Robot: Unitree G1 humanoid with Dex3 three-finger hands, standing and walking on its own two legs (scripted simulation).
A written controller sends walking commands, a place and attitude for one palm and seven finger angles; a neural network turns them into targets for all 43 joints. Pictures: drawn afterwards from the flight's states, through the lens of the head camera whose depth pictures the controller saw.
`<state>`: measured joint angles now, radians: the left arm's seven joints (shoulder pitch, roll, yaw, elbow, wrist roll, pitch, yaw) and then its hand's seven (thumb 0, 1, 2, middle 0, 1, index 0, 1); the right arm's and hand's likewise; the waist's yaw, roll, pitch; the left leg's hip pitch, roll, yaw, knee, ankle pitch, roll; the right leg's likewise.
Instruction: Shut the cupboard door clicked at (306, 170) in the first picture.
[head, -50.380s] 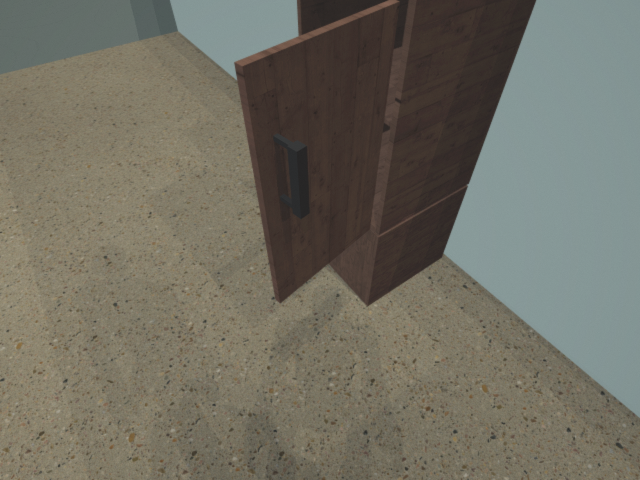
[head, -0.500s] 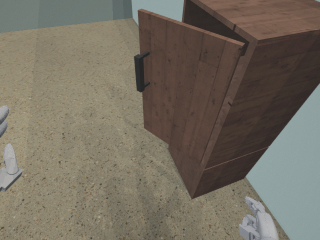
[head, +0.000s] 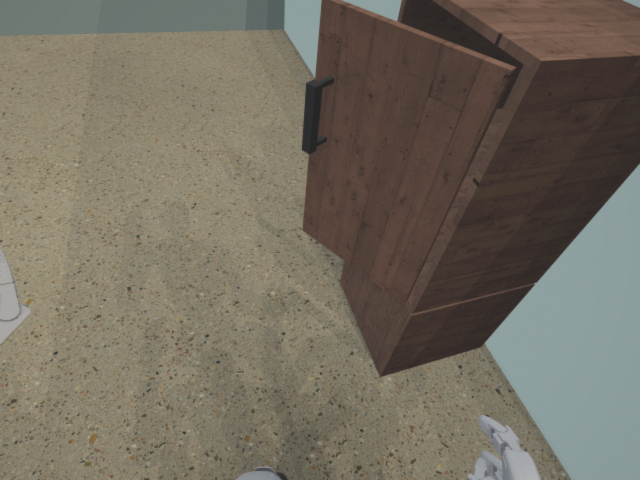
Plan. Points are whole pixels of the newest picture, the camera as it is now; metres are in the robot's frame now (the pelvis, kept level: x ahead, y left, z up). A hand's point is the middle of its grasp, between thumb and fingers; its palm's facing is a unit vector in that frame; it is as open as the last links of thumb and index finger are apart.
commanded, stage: step back with the hand held close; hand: left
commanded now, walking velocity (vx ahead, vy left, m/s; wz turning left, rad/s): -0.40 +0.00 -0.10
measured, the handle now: (318, 115) +0.77 +0.04 +0.06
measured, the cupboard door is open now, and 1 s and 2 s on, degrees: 31 31 31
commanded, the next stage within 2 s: stop stepping back and stand still in 0.18 s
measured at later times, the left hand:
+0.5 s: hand out of the picture +0.09 +0.29 +0.19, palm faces +0.41 -0.83 -0.39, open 7.4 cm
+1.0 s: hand out of the picture +0.08 +0.32 +0.17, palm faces +0.44 -0.83 -0.34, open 7.4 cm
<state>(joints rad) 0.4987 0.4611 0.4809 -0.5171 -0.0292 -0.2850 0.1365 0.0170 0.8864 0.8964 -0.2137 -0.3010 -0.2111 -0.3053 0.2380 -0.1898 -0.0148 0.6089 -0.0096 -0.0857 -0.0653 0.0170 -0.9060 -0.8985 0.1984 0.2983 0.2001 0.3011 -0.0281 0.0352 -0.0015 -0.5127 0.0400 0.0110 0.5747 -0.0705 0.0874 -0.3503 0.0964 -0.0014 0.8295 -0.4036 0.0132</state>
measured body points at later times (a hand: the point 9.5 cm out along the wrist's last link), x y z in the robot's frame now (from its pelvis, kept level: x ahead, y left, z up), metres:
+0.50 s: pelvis -0.10 +0.03 +0.00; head -0.14 +0.07 +0.44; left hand +0.06 +0.33 +0.21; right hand +0.01 -0.24 -0.07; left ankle -0.02 +0.10 -0.71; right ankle -0.16 -0.13 -0.72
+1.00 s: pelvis -0.14 +0.07 +0.01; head -0.18 +0.08 +0.46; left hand +0.05 +0.37 +0.19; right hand -0.06 -0.21 -0.08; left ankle -0.09 +0.19 -0.71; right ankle -0.18 -0.03 -0.72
